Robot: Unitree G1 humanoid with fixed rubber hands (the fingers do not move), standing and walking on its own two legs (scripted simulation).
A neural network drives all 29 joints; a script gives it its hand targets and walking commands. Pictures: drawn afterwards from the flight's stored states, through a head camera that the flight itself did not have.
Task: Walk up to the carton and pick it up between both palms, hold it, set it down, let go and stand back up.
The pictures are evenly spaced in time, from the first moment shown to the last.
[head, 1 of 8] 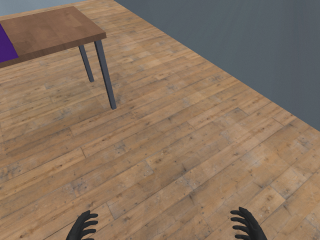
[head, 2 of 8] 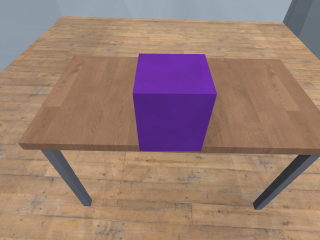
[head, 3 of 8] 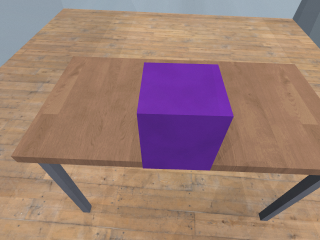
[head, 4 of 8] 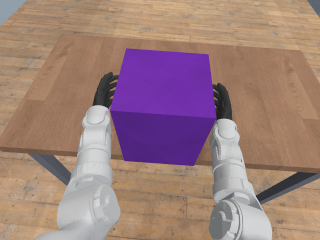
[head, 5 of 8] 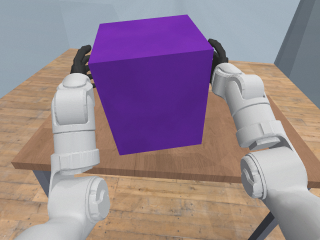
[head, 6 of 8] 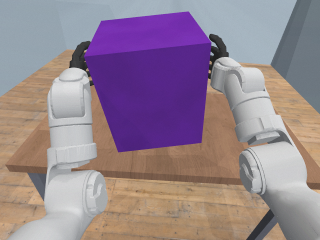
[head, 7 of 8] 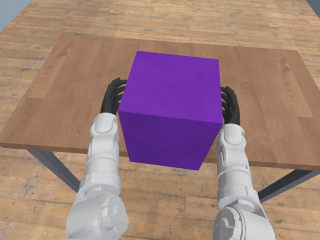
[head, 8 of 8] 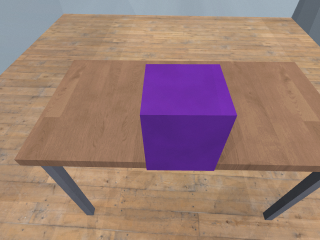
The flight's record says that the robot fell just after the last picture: no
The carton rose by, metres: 0.23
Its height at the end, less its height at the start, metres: +0.00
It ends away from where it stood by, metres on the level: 0.01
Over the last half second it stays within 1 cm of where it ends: yes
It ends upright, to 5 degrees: yes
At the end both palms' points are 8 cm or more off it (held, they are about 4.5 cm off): yes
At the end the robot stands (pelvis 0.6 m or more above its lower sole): yes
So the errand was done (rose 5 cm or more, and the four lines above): yes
